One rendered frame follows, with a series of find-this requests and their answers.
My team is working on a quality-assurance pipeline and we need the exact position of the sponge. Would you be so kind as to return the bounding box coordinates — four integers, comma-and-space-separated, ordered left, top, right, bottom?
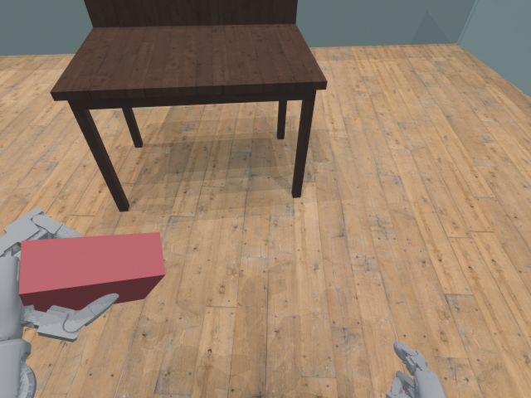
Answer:
19, 232, 165, 313

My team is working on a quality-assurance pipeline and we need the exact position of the right robot hand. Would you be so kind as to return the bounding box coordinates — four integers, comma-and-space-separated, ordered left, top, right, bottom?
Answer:
386, 342, 447, 398

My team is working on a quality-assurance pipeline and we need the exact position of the table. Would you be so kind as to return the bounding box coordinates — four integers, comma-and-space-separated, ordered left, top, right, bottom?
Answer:
50, 0, 328, 211

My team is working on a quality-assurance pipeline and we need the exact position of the robot left forearm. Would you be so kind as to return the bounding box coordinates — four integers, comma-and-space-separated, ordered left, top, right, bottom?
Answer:
0, 338, 37, 398

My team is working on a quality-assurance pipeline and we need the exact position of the left robot hand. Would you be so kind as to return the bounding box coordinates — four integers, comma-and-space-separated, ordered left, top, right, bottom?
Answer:
0, 207, 119, 342

